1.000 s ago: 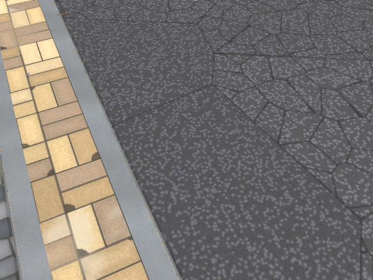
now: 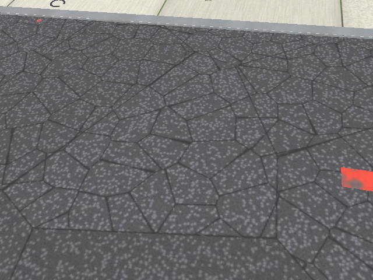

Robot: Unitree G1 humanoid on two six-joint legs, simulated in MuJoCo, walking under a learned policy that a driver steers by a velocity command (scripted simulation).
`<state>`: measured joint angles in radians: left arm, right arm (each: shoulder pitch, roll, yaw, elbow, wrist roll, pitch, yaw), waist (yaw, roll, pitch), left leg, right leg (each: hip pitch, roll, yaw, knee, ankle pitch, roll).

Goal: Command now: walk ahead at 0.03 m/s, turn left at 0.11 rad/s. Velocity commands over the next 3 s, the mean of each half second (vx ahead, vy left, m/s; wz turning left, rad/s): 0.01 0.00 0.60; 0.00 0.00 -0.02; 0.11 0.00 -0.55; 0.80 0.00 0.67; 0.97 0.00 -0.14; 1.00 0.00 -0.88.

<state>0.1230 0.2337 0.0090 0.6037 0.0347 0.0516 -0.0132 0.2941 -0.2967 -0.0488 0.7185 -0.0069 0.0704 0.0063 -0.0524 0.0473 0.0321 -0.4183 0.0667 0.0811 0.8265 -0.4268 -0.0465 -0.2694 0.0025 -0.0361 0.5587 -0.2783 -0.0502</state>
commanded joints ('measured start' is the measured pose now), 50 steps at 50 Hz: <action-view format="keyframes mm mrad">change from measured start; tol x16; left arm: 1 -68 138 34 -49 -2 -29 37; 50 132 240 123 71 -27 -4 -4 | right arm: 1 57 -107 -31 -16 -6 -15 14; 13 61 -43 -32 -75 3 -27 28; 16 191 -273 -103 -70 -10 -41 13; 20 -48 -147 -65 -117 14 -14 -11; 50 -174 -60 -1 -112 -2 -37 -29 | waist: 1 12 -256 -43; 12 33 -172 -91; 15 -17 292 -14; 18 21 39 0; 34 10 95 -94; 40 21 -264 -38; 50 84 -200 -97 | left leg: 1 33 -51 -49 116 28 9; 11 74 -50 19 -112 -31 58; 13 209 -61 -14 -346 173 92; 15 348 298 -668 -489 873 310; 20 317 95 -410 -477 641 275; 28 336 53 -545 -453 447 266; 35 201 65 -464 -421 592 223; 41 43 -172 -168 -90 -100 66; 50 -21 -167 -161 -72 -25 11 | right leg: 1 35 -214 64 -234 491 -124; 12 131 -319 9 -51 416 -96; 15 -399 36 -77 444 -394 101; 17 -442 -7 88 617 -314 89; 29 -346 22 106 321 -52 108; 36 86 1 40 -36 9 40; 40 68 -311 606 -289 347 -182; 50 149 -99 549 -238 176 -142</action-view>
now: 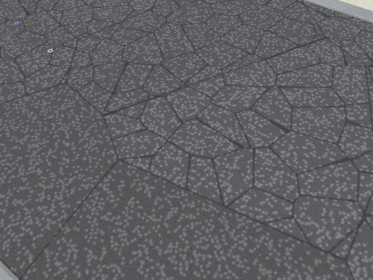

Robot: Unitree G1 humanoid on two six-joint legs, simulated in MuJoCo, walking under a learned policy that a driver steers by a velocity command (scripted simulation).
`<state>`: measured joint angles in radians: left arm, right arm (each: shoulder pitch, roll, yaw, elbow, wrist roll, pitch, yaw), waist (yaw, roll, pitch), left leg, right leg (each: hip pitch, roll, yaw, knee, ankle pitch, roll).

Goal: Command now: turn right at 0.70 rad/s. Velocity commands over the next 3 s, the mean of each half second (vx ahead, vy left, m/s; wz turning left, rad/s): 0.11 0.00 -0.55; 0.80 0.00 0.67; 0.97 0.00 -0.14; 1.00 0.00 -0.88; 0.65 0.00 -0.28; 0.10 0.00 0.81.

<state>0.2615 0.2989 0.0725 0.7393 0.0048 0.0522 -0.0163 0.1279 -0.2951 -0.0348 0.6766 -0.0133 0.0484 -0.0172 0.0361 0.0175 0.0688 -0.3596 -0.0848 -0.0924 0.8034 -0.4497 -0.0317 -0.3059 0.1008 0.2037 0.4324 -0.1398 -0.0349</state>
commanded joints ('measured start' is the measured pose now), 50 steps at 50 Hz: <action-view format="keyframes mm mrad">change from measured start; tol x32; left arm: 1 -10 178 65 -66 5 -2 -3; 50 73 73 -15 19 35 -132 16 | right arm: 1 -2 -64 -15 -70 6 -20 -9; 23 235 -165 -47 63 -9 -76 34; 44 -181 -8 3 -89 -12 -48 126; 50 311 -278 -111 77 0 -39 46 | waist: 1 -4 -176 -140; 20 -114 169 -41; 28 173 -264 -141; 48 -258 -166 -192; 50 -193 196 -218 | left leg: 1 -53 -22 10 -90 7 3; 8 232 472 -441 -657 33 236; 16 364 313 -26 -440 828 233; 19 386 327 -153 -588 29 240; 23 228 294 -196 -638 -38 252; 29 -589 90 1 186 -28 138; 39 -593 177 90 352 359 90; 47 -43 -4 316 3 218 247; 50 672 158 -190 -255 -73 367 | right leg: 1 174 -194 331 -111 24 -152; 12 -261 -32 -121 757 -253 72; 25 161 -24 -261 -80 -184 -10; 27 702 -234 -54 -173 -227 -52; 29 581 -556 348 -287 -611 -157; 42 301 -307 -410 -400 219 -35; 47 432 -368 -477 85 1341 -5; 49 174 -343 -445 652 1019 -25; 50 -263 -125 -421 1055 -145 29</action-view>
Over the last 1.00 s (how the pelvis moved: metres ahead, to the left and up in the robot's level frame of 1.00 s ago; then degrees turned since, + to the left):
0.01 0.01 0.01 18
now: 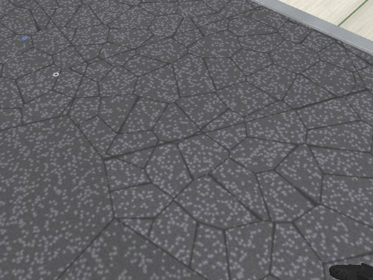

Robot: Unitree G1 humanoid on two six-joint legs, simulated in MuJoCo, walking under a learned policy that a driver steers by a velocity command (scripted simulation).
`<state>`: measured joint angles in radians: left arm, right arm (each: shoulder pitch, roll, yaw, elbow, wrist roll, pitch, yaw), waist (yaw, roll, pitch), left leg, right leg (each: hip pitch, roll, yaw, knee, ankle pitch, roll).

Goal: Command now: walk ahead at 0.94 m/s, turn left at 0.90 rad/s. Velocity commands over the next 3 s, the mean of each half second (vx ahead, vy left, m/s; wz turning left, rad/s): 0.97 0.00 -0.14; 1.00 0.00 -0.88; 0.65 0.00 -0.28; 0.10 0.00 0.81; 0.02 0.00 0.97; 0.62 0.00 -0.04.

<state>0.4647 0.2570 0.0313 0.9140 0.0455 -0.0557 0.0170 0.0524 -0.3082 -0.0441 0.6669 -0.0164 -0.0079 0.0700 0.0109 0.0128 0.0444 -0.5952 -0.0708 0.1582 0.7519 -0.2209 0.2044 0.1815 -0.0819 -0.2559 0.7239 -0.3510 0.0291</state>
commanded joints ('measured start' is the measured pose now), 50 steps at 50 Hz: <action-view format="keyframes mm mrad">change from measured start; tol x32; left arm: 1 -171 121 13 -267 -25 -55 -22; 17 -421 61 -26 -223 -44 -8 -81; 23 308 245 68 21 -55 26 -39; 50 -286 93 30 -252 -7 30 -74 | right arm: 1 360 -337 -112 43 -15 24 -35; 38 -167 -21 81 -162 -10 -74 -51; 43 423 -223 -15 -33 -27 -100 -108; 50 331 -29 2 77 -27 -91 -83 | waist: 1 -142 211 -352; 11 -31 -5 125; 23 356 -69 -154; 34 14 7 96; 44 -126 304 -491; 50 -51 97 -65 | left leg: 1 1045 320 -955 -393 -383 286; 8 310 204 -414 -625 -43 46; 17 590 150 -3 -672 1045 -199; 21 702 223 26 -116 1544 -240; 22 565 209 20 278 1421 -235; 24 -174 -57 -122 1057 -317 -230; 38 168 103 -153 -173 320 -247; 42 606 69 -186 -253 100 -204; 45 1043 571 -1077 -482 -633 -43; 50 602 363 -388 -497 -19 -132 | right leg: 1 -1002 140 259 994 -71 -21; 21 -340 238 64 -64 393 -197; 24 144 10 559 -16 486 -413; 25 228 -151 989 -312 47 -548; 32 -658 58 690 -621 101 -383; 41 -288 84 650 -227 804 -197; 43 -507 149 574 288 577 -169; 44 -826 249 453 604 -191 -142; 50 -978 6 334 620 77 -133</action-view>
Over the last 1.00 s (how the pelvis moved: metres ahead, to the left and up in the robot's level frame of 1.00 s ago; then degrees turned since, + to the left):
0.31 0.00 -0.05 7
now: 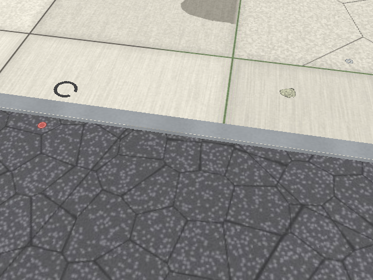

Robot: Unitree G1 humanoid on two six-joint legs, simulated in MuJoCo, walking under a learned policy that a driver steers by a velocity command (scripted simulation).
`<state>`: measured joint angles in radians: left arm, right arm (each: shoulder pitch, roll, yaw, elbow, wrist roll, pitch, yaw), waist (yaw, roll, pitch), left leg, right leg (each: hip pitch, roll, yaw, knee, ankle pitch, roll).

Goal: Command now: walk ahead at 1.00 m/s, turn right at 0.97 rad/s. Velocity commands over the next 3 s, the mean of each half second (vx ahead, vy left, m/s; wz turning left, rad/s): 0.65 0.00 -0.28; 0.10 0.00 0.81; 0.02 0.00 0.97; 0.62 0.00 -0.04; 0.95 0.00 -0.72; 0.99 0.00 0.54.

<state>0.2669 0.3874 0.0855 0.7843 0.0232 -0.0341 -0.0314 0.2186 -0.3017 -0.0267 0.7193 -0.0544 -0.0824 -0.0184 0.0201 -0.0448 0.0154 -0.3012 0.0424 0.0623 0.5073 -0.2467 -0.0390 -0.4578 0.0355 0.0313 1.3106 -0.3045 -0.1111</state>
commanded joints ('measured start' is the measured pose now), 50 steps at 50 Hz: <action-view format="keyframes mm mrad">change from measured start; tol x32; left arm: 1 -115 -59 -33 -147 14 20 -32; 50 -139 -47 -26 -143 4 73 63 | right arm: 1 179 -21 -13 47 24 -26 13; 50 44 -160 -119 -105 39 141 26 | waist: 1 -46 157 -21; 10 3 76 133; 16 139 -30 -629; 20 -29 48 -85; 50 -63 143 -86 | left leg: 1 298 249 -234 -263 93 102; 12 171 188 138 -58 1186 98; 13 139 175 144 174 1121 99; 15 -197 -71 24 1013 -402 57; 16 -267 -101 -222 1131 -339 62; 35 25 -38 38 78 73 140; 37 263 296 -605 -65 866 380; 40 141 214 -565 -223 128 362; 50 95 52 -570 -236 -79 234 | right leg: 1 -365 -122 40 32 37 7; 12 293 93 -146 -671 289 -53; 16 1004 -553 454 -631 1596 -288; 21 260 -361 80 -971 952 -147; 30 205 -292 -247 -947 582 -48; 35 236 -333 -268 -612 462 39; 37 -160 -20 -233 -42 -439 177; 50 -117 -11 67 -399 -62 159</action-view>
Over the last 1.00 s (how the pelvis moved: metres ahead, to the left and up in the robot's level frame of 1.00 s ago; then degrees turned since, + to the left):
0.93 -0.03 0.04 -34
